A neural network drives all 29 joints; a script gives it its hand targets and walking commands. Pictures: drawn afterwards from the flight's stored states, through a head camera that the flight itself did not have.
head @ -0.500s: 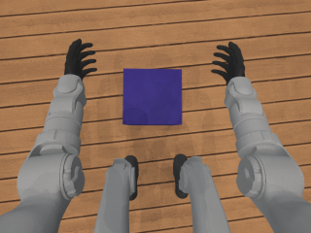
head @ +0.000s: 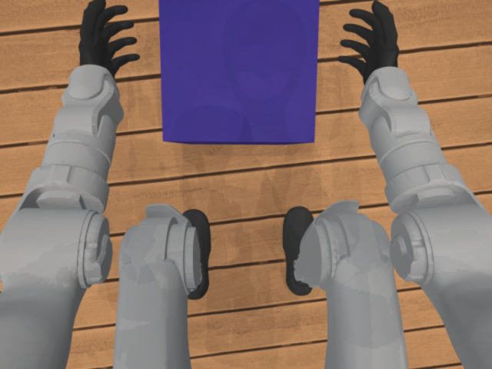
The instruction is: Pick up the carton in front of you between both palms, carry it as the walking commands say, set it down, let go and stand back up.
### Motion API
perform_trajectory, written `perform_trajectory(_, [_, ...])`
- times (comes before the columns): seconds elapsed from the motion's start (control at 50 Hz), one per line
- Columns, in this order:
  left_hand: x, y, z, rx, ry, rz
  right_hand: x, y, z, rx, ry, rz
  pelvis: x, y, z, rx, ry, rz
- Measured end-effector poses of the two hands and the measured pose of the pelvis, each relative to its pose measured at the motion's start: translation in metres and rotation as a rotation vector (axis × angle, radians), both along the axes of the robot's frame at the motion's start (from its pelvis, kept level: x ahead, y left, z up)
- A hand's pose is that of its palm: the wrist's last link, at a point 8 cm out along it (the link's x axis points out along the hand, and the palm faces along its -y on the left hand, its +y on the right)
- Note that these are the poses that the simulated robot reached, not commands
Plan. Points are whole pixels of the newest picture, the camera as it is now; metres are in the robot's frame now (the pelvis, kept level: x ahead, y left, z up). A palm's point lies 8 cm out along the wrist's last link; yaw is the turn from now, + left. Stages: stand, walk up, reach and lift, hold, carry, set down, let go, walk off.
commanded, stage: reach and lift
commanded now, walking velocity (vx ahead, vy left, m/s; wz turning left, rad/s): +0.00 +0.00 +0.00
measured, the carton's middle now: (238, 86) +0.51 +0.02 -0.28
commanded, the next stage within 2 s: none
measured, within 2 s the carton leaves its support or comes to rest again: leaves its support in 1.00 s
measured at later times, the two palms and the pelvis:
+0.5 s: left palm (127, 69) +0.52 +0.19 -0.21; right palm (361, 71) +0.51 -0.17 -0.20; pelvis +0.00 +0.00 -0.03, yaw -1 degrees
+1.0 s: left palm (141, 61) +0.53 +0.17 -0.20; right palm (344, 62) +0.53 -0.14 -0.20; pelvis +0.00 +0.00 -0.04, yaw +0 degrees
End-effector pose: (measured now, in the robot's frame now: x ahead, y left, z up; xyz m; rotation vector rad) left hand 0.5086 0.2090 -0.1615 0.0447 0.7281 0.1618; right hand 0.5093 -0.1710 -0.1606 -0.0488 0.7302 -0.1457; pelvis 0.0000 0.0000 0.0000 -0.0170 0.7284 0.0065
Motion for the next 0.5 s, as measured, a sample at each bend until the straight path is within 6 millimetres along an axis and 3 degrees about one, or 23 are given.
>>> perform_trajectory(0.12, [0.000, -0.004, -0.042, -0.001, 0.025, -0.005, 0.001, 0.002, -0.041, -0.011, 0.036, 0.007, -0.006, 0.001, -0.024, 0.000, -0.046, -0.002])
perform_trajectory(0.2, [0.004, -0.006, -0.061, 0.007, 0.017, -0.021, 0.011, -0.006, -0.051, -0.021, 0.014, -0.008, -0.005, 0.001, -0.035, -0.002, -0.065, -0.005])
perform_trajectory(0.34, [0.015, -0.012, -0.056, -0.004, -0.019, -0.050, 0.014, -0.006, -0.051, -0.017, 0.001, -0.009, 0.001, 0.002, -0.040, -0.002, -0.070, -0.009])
perform_trajectory(0.5, [0.008, -0.021, -0.048, -0.013, 0.011, -0.050, 0.006, 0.006, -0.043, 0.002, 0.019, -0.001, 0.004, 0.004, -0.031, -0.004, -0.042, -0.010])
